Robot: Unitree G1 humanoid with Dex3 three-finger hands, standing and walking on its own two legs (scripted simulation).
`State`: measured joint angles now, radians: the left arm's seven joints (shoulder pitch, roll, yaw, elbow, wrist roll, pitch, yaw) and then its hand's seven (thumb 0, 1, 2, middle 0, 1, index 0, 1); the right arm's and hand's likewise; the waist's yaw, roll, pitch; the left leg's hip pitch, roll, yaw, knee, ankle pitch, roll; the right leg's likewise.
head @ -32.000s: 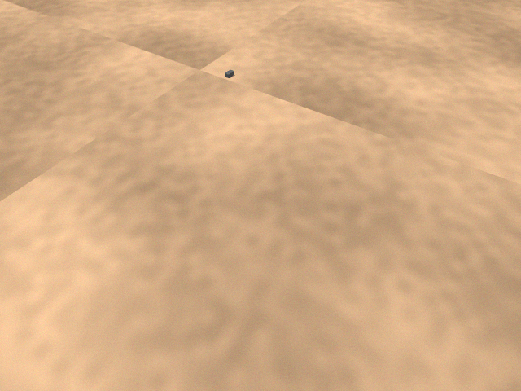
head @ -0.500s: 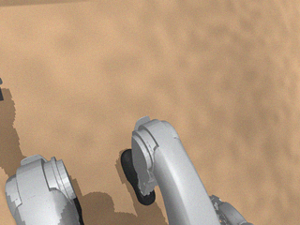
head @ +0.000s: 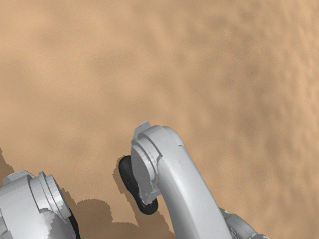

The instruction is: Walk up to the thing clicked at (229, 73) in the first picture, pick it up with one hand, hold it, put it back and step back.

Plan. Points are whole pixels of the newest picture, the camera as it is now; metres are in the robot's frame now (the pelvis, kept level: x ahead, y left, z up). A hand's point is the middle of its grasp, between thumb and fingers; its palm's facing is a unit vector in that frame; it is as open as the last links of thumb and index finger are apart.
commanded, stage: rest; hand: left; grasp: from above
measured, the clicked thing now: out of the picture +0.49 +0.27 -0.29
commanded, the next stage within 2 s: open in 0.38 s
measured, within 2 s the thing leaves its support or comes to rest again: neither
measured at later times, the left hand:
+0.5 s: hand out of the picture +0.47 +0.27 -0.25, palm faces -0.47 -0.08 -0.88, open 6.7 cm
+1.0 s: hand out of the picture +0.47 +0.27 -0.26, palm faces -0.47 -0.09 -0.88, open 9.9 cm
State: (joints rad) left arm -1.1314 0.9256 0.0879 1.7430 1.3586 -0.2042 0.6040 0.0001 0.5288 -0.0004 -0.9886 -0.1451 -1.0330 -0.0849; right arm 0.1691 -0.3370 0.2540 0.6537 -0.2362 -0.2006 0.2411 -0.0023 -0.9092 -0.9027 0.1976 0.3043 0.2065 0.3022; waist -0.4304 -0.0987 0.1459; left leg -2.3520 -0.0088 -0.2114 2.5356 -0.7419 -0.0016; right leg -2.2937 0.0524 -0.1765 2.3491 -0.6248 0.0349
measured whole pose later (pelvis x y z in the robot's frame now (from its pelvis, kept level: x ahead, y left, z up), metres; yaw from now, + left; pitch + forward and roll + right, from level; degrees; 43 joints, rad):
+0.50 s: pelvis +0.00 +0.00 +0.00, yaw -1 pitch +29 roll -14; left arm -1.15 0.98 0.03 1.77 1.35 -0.22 0.63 0.00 0.53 0.00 -0.99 -0.15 -1.03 -0.08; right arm 0.14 -0.36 0.30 0.63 -0.25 -0.23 0.25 0.00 -0.91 -0.91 0.20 0.30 0.21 0.30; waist -0.44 -0.13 0.17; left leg -2.34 -0.01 -0.23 2.54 -0.74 0.00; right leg -2.27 0.06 -0.19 2.34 -0.62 0.04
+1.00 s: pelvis -0.01 +0.00 +0.01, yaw -2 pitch +30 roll -15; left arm -1.15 1.00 0.03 1.76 1.32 -0.21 0.61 0.00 0.13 0.44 -0.62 -0.50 -0.63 -0.48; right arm 0.15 -0.36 0.33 0.61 -0.24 -0.23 0.24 0.00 -0.91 -0.91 0.20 0.30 0.21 0.30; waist -0.45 -0.14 0.20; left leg -2.32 0.00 -0.24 2.52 -0.74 0.00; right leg -2.25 0.06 -0.20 2.31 -0.61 0.04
